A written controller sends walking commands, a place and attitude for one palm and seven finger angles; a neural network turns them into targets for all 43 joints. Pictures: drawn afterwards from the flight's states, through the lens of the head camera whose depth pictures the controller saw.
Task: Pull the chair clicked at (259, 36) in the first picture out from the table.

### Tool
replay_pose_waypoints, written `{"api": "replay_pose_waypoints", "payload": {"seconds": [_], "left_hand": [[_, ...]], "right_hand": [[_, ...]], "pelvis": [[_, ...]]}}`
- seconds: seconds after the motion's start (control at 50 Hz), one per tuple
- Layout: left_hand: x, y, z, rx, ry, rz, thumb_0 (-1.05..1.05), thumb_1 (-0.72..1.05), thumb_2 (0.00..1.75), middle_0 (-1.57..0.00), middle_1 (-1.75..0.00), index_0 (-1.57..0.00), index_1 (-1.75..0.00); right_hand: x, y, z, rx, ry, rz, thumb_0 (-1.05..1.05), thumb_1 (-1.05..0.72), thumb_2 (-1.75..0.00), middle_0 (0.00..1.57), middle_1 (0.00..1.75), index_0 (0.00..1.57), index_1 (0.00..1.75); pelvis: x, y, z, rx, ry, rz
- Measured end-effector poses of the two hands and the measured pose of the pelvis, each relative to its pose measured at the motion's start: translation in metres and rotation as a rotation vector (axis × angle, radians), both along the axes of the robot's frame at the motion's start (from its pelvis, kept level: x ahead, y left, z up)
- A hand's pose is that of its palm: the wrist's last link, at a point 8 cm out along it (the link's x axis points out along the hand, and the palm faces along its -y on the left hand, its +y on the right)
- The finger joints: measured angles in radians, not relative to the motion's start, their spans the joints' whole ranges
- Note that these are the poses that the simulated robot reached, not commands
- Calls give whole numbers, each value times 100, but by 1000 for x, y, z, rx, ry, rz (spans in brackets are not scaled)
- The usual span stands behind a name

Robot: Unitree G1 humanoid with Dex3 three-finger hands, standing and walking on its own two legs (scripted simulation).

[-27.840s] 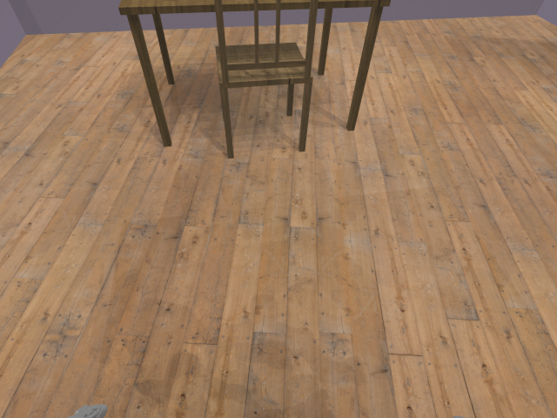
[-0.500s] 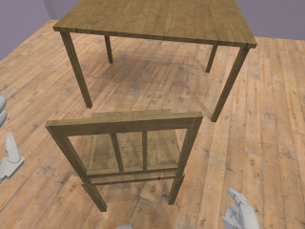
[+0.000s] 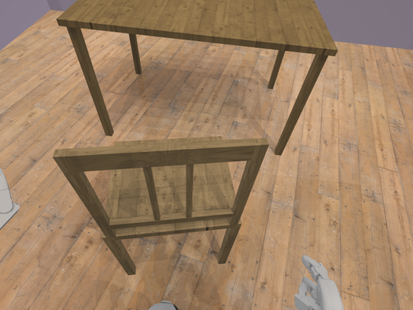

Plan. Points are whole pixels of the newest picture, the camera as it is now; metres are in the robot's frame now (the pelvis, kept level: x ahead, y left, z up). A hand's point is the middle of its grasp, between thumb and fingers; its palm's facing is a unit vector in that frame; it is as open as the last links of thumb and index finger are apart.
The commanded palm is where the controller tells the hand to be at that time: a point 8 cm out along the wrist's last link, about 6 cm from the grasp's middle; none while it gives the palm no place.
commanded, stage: step back with the hand held close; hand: left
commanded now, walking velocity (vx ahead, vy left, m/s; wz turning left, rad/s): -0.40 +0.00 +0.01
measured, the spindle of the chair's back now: (152, 195) +0.39 +0.15 -0.09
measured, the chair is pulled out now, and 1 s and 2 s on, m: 0.61 0.61 0.61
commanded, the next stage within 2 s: stop stepping back and stand still in 0.34 s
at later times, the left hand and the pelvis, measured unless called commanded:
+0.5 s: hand (27, 294) +0.12 +0.21 +0.16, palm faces +0.33 -0.80 -0.50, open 7.4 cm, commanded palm +0.05 +0.26 +0.19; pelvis -0.09 -0.04 +0.00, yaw +0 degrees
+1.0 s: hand out of the picture +0.03 +0.22 +0.18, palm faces +0.45 -0.74 -0.50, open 7.4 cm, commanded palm -0.03 +0.26 +0.19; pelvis -0.15 -0.05 +0.01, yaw +3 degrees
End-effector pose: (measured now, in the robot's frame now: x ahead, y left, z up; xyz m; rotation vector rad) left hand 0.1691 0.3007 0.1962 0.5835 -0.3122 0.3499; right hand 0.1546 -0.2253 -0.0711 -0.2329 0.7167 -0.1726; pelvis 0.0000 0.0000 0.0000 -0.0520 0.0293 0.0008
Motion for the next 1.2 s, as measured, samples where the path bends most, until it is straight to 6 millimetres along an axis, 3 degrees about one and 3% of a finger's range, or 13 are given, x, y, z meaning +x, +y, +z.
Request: {"api": "replay_pose_waypoints", "payload": {"seconds": [0.1,0.2,0.32,0.42,0.48,0.6,0.74,0.86,0.94,1.04,1.2], "left_hand": [[-11,-26,2,24,28,-64,2,89,90,-21,-30,-21,-30],[-33,-50,10,54,58,-119,2,89,89,-21,-30,-21,-30],[-49,-35,6,37,63,-17,1,89,89,-22,-30,-21,-30],[-63,-28,-11,-14,83,11,2,89,89,-21,-30,-21,-30],[-79,-44,-13,-33,108,-15,2,89,89,-21,-30,-21,-30],[-125,-75,4,31,92,-56,2,89,89,-21,-30,-21,-30],[-154,-54,2,-43,39,98,1,89,89,-22,-30,-21,-30],[-168,-44,-14,-90,54,106,2,89,90,-21,-30,-21,-30],[-176,-45,-8,-36,72,83,2,89,90,-21,-30,-21,-30],[-182,-43,1,7,37,100,2,89,89,-21,-30,-21,-30],[-170,-42,-12,-78,49,142,2,89,90,-21,-30,-21,-30]], "right_hand": [[-5,-2,-6,28,-10,61,1,-90,-90,20,30,20,30],[-20,-20,-10,49,8,36,1,-90,-90,20,30,20,30],[-40,-41,-3,-3,45,-43,1,-90,-90,20,30,20,30],[-52,-44,2,-14,26,-31,1,-90,-90,20,30,20,30],[-63,-42,6,4,-6,10,1,-90,-90,20,30,20,30],[-98,-49,1,61,-18,17,1,-90,-90,20,30,20,30],[-151,-70,-4,21,52,-25,1,-90,-90,20,30,20,30],[-179,-75,1,-23,65,-42,1,-90,-90,20,30,20,30],[-184,-67,4,-3,30,-44,1,-90,-90,20,30,20,30],[-176,-54,-5,42,24,-12,1,-90,-90,20,30,20,30],[-154,-43,-8,53,37,37,1,-90,-90,20,30,20,30]], "pelvis": [[-20,-13,-1,-1,13,-24],[-36,-24,1,-4,1,-10],[-41,-23,7,47,17,6],[-66,-28,4,65,7,4],[-84,-35,5,54,-1,3],[-113,-55,2,28,-36,9],[-125,-55,10,71,-38,24],[-143,-46,10,53,-55,40],[-149,-45,10,51,-59,52],[-149,-47,7,47,-71,59],[-137,-46,8,37,-57,49]]}}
